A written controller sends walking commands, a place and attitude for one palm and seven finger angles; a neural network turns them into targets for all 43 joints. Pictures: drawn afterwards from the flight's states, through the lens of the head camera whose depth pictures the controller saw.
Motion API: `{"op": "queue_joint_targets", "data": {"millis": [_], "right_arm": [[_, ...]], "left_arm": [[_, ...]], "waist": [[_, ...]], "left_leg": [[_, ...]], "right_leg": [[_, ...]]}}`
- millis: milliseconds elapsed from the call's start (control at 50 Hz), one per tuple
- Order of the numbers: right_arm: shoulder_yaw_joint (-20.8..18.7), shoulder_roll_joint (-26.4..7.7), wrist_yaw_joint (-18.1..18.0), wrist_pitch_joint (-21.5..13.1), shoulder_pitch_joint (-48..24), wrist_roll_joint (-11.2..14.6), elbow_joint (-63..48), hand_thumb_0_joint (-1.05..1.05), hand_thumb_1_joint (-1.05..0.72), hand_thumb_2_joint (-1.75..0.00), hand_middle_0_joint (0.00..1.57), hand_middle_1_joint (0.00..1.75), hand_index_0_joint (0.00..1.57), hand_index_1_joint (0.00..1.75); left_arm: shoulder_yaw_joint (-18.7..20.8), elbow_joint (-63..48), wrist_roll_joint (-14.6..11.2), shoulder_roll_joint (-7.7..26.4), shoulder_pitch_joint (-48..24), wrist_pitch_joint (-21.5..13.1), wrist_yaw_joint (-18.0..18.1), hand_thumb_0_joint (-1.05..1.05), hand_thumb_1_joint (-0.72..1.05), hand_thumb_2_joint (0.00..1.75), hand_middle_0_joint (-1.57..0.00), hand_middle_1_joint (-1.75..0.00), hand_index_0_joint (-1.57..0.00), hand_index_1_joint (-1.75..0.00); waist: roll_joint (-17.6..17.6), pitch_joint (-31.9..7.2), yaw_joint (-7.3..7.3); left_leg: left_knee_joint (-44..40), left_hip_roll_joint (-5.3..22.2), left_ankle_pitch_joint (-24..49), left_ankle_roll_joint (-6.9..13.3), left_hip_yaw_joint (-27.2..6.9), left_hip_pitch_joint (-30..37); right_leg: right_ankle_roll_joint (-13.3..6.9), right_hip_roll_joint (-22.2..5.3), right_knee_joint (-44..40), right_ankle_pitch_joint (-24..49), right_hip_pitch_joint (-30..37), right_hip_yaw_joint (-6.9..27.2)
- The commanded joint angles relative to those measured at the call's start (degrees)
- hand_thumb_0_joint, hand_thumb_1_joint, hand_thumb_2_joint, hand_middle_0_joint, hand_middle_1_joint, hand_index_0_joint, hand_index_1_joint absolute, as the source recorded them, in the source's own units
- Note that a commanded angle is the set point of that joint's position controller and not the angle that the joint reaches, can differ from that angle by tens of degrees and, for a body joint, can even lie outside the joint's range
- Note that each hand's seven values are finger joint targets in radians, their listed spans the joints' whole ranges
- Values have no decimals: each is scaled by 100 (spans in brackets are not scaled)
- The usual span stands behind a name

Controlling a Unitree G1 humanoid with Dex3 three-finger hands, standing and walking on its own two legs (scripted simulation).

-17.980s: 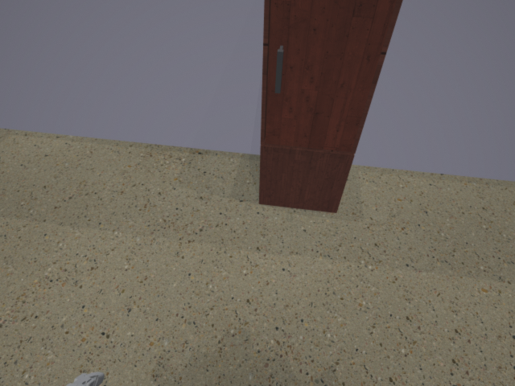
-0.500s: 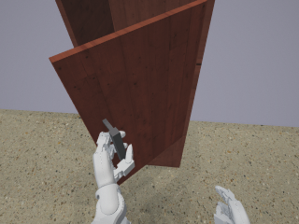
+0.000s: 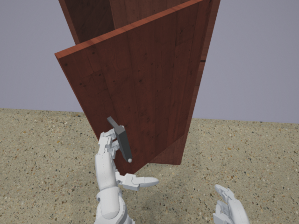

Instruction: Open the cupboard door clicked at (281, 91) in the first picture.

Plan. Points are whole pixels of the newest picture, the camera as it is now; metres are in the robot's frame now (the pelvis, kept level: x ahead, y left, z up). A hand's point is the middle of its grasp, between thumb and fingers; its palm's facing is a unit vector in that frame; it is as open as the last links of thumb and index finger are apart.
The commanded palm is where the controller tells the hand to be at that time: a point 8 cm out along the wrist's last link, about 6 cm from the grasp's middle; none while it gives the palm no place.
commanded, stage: open thumb and fingers to let go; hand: left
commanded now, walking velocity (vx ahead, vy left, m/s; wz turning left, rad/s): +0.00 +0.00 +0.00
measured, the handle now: (120, 140) +0.32 +0.09 +0.06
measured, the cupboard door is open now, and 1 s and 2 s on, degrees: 44 47 47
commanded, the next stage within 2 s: slide the hand sideways off the handle in 0.12 s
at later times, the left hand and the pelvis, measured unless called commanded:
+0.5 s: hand (130, 177) +0.23 +0.06 +0.06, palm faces -0.19 -0.98 +0.07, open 16.4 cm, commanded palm +0.21 +0.10 +0.06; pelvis -0.02 +0.04 -0.01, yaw -1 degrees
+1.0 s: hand (114, 193) +0.19 +0.09 +0.06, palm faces -0.10 -0.99 +0.04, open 16.3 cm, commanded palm +0.17 +0.14 +0.06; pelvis -0.02 +0.04 -0.01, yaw -2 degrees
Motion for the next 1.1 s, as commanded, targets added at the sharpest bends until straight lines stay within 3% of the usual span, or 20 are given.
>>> {"op": "queue_joint_targets", "data": {"millis": [0,80,200,220,240,280,300,340,380,420,480,500,560,620,700,760,860,920,1000,1080], "right_arm": [[-152,-450,-15,-322,-457,28,-949,0,-90,-90,20,30,20,30],[-132,-430,18,-308,-537,27,-949,0,-90,-90,20,30,20,30],[-116,-436,80,-253,-719,31,-936,0,-90,-90,20,30,20,30],[-130,-715,155,-214,-234,104,-830,0,-90,-90,20,30,20,30],[-210,-627,145,-200,-221,117,-990,0,-90,-90,20,30,20,30],[-207,-632,91,-197,-234,153,-1080,0,-90,-90,20,30,20,30],[-208,-616,91,-209,-184,191,-1195,0,-90,-90,20,30,20,30],[-174,-558,62,-251,-233,289,-1357,0,-90,-90,20,30,20,30],[-150,-576,18,-285,-280,346,-1448,0,-90,-90,20,30,20,30],[-141,-610,6,-267,-361,347,-1504,0,-90,-90,20,30,20,30],[-146,-628,38,-207,-320,291,-1572,0,-90,-90,20,30,20,30],[-156,-634,63,-186,-329,272,-1593,0,-90,-90,20,30,20,30],[-164,-595,150,-101,-286,239,-1648,0,-90,-90,20,30,20,30],[-166,-596,179,-28,-298,266,-1757,0,-90,-90,20,30,20,30],[-146,-596,130,22,-296,318,-1876,0,-90,-90,20,30,20,30],[-105,-578,102,23,-271,328,-1901,0,-90,-90,20,30,20,30],[-116,-602,100,-55,-206,308,-1911,0,-90,-90,20,30,20,30],[-126,-603,108,-72,-202,300,-1994,0,-90,-90,20,30,20,30],[-149,-610,101,-55,-144,302,-2036,0,-90,-90,20,30,20,30],[-157,-591,48,-51,-122,311,-2076,0,-90,-90,20,30,20,30]], "left_arm": [[-181,-1254,101,-871,-850,-287,138,0,-50,30,-18,-50,-18,-50],[-215,-1177,111,-988,-900,-210,219,0,-50,30,-15,-30,-15,-30],[-294,-948,142,-1190,-1316,-7,356,0,-50,30,-15,-30,-15,-30],[-1533,-1140,754,-320,-1421,-334,-870,0,-50,30,-15,-30,-15,-30],[-1065,-1438,487,37,-1519,-652,-1542,0,-50,30,-15,-30,-15,-30],[-924,-1602,250,342,-1494,-939,-2299,0,-50,30,-15,-30,-15,-30],[-913,-1761,76,304,-1444,-987,-2541,0,-50,30,-15,-30,-15,-30],[-894,-1720,-319,-16,-1222,-935,-2747,0,-50,30,-15,-30,-15,-30],[-714,-1712,-647,-160,-1122,-772,-2625,0,-50,30,-15,-30,-15,-30],[-435,-1623,-712,-95,-777,-624,-2350,0,-50,30,-15,-30,-15,-30],[-393,-1650,-410,-55,-658,-557,-1908,0,-50,30,-15,-30,-15,-30],[-336,-1660,-239,60,-562,-573,-1782,0,-50,30,-15,-30,-15,-30],[-464,-1695,187,96,-290,-614,-1616,0,-50,30,-15,-30,-15,-30],[-538,-1857,220,148,-125,-596,-1701,0,-50,30,-15,-30,-15,-30],[-451,-2265,-30,255,203,-525,-1881,0,-50,30,-15,-30,-15,-30],[-483,-2479,-193,217,358,-514,-1951,0,-50,30,-15,-30,-15,-30],[-500,-2569,-173,302,836,-695,-2090,0,-50,30,-15,-30,-15,-30],[-466,-2736,-163,416,1168,-775,-2219,0,-50,30,-15,-30,-15,-30],[-151,-2909,-187,738,1618,-813,-2338,0,-50,30,-15,-30,-15,-30],[185,-3186,-437,952,1910,-840,-2478,0,-50,30,-15,-30,-15,-30]], "waist": [[-670,-1181,-33],[-629,-1166,-5],[-379,-987,24],[-621,-489,-632],[-471,-936,-366],[-282,-1310,-312],[-170,-1457,-287],[-162,-1284,-273],[-354,-1029,-240],[-554,-889,-108],[-768,-803,-110],[-613,-876,-28],[-450,-924,3],[-346,-957,34],[-294,-999,71],[-364,-774,-20],[-454,-616,-82],[-338,-714,-29],[-287,-846,70],[-369,-867,67]], "left_leg": [[-354,-215,1155,385,111,1004],[-418,-198,1109,375,119,1110],[-527,-162,953,360,54,1137],[-392,-173,999,491,79,1094],[-308,-194,1069,506,91,1042],[-241,-203,1189,518,105,1121],[-241,-203,1215,525,101,1208],[-336,-175,947,499,99,1318],[-457,-166,582,476,61,1242],[-590,-144,437,434,18,1175],[-590,-125,393,437,-20,1049],[-576,-131,457,427,-35,1007],[-503,-112,519,413,14,961],[-554,-102,435,406,17,985],[-642,-104,474,407,13,1094],[-637,-105,402,421,18,1042],[-524,-91,376,419,-39,879],[-453,-111,475,422,-18,820],[-362,-125,604,421,25,761],[-224,-171,644,443,127,617]], "right_leg": [[391,-141,-1297,2746,490,499],[339,-60,-1270,2405,358,355],[196,66,-1219,1644,110,168],[258,-15,-1188,2081,-302,450],[224,-56,-1090,2337,-15,499],[236,-97,-966,2689,197,585],[210,-86,-924,2605,241,570],[203,-19,-1036,2037,41,446],[224,32,-1176,1435,-69,363],[209,59,-1161,1139,-68,271],[213,66,-1007,1054,-228,207],[182,59,-912,1082,-219,214],[152,50,-768,1146,-355,236],[127,61,-784,1080,-306,243],[119,97,-854,1148,-96,230],[162,108,-917,1142,-149,218],[178,108,-792,1112,-340,201],[171,98,-698,1222,-322,221],[156,115,-634,1367,-244,277],[213,115,-707,1586,-103,373]]}}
